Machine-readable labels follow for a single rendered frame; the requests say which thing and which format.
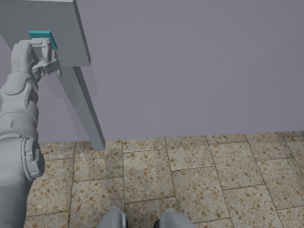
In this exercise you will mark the right robot thigh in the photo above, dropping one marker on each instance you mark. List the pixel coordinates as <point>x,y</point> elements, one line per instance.
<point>175,220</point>

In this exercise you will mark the left robot upper arm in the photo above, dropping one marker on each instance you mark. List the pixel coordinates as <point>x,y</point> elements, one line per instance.
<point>21,162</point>

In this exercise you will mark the panel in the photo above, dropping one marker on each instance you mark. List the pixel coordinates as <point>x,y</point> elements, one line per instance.
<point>62,18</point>

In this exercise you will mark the robot left hand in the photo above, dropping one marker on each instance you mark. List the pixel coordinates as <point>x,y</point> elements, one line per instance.
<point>24,59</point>

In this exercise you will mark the robot left forearm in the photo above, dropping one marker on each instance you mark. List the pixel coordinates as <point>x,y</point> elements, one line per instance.
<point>19,113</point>

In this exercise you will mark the left robot shin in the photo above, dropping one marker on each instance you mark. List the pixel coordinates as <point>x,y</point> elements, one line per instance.
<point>114,208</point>

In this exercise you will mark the button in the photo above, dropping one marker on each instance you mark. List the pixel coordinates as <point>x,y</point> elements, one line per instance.
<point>43,34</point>

